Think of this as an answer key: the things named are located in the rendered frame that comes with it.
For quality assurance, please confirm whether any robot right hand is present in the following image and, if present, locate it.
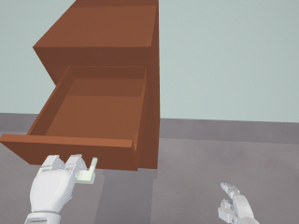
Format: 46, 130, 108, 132
218, 182, 254, 224

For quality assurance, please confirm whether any drawer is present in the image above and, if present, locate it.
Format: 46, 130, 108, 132
0, 65, 149, 171

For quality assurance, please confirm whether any robot left hand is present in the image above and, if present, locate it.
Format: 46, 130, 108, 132
30, 154, 87, 213

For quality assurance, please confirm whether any cabinet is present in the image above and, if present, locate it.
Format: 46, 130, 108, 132
33, 0, 161, 169

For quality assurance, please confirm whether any robot left forearm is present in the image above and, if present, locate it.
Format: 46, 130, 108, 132
24, 210, 61, 224

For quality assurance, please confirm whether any handle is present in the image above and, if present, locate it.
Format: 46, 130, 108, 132
37, 158, 98, 184

